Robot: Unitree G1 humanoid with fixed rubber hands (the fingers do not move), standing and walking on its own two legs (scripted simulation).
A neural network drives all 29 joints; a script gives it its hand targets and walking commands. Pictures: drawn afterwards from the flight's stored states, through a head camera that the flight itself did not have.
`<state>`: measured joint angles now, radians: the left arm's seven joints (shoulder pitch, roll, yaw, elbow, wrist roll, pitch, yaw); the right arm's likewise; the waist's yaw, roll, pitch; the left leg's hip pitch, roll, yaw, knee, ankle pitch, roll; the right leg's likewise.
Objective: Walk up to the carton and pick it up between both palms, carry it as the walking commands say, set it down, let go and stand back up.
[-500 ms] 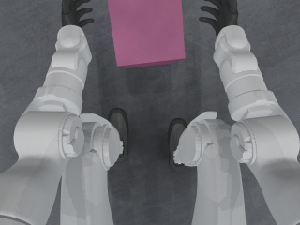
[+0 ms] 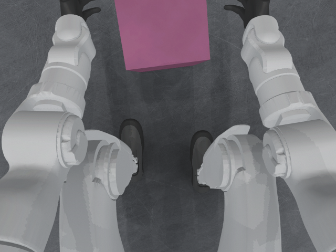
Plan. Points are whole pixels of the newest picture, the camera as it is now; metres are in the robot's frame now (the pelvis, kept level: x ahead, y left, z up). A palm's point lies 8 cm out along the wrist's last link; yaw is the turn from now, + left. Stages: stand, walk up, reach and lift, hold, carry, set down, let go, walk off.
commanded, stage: reach and lift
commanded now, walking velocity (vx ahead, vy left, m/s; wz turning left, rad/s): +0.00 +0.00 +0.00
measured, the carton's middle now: (163, 35) +0.50 +0.02 -0.27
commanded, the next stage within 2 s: none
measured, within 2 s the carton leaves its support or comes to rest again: leaves its support in 1.26 s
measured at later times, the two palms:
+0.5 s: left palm (95, 14) +0.52 +0.14 -0.18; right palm (232, 9) +0.53 -0.10 -0.17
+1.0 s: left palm (95, 11) +0.53 +0.14 -0.18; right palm (232, 8) +0.53 -0.10 -0.17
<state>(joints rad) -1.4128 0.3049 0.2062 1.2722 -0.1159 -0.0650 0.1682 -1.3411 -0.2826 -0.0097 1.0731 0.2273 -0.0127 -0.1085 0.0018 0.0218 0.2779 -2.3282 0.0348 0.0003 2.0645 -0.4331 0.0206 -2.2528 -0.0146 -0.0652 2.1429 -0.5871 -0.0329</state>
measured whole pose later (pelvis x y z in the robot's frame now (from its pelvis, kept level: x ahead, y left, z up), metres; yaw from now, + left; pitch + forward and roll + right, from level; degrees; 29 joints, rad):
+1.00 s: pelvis +0.00 +0.00 -0.01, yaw -1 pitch +39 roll +0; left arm -1.46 0.24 0.21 1.27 -0.12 -0.02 0.18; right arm -1.43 -0.17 -0.03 1.12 0.16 0.01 -0.13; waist 0.00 0.02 0.28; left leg -2.34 0.03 0.00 2.09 -0.44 0.02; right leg -2.27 0.02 -0.05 2.16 -0.58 -0.03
